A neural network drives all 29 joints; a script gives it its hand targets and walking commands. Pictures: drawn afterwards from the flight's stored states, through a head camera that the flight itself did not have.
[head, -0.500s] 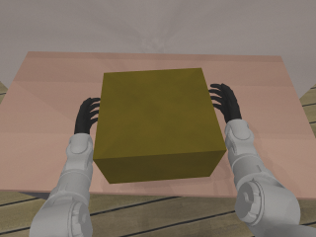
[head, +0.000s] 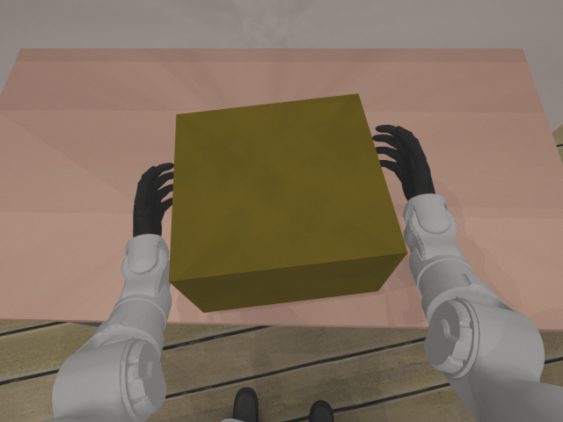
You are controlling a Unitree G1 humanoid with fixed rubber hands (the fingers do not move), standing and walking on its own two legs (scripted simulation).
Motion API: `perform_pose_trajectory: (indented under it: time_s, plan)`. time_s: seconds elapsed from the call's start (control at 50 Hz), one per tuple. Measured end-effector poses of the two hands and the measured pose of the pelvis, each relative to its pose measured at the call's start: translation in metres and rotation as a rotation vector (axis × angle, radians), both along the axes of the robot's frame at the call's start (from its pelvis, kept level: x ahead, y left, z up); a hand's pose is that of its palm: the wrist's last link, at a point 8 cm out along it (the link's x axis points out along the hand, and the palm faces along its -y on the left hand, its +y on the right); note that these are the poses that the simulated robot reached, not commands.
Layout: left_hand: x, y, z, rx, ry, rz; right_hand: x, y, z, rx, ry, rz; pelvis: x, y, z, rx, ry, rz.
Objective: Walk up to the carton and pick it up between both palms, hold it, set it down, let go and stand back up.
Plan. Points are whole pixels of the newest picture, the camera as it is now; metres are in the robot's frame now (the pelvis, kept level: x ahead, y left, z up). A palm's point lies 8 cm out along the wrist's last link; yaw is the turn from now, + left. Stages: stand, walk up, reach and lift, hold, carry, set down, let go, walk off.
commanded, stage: set down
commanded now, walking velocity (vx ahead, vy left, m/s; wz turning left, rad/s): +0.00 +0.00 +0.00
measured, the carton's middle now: (279, 205) +0.44 +0.02 -0.08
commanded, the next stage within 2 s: none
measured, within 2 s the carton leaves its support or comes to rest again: rests again in 1.42 s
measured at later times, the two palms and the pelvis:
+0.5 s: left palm (150, 222) +0.39 +0.21 -0.04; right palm (413, 180) +0.45 -0.17 -0.01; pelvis -0.01 +0.00 +0.00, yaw +0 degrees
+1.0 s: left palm (151, 223) +0.39 +0.21 -0.04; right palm (413, 184) +0.45 -0.17 -0.01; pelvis -0.01 +0.00 +0.00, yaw +0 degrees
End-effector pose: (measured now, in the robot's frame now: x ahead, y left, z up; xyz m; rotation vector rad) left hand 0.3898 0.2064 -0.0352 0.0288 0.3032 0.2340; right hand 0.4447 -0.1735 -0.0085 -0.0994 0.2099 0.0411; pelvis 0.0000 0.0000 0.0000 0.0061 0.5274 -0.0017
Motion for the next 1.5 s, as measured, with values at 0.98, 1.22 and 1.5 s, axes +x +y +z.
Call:
perform_pose_trajectory:
  time_s: [0.98,1.22,1.5]
  plan:
    - [0.002,0.000,-0.004,-0.030,-0.017,0.007,0.001,-0.001,-0.006,0.009,0.001,-0.001,-0.010,0.001,-0.003,0.006,0.029,-0.001]
    - [0.002,0.000,-0.005,-0.030,-0.021,0.006,0.000,-0.001,-0.007,0.008,0.000,-0.003,-0.012,0.002,-0.004,0.006,0.033,-0.002]
    - [0.001,0.000,-0.006,-0.027,-0.027,0.004,-0.001,-0.001,-0.009,0.005,0.002,-0.005,-0.015,0.002,-0.005,0.007,0.035,-0.004]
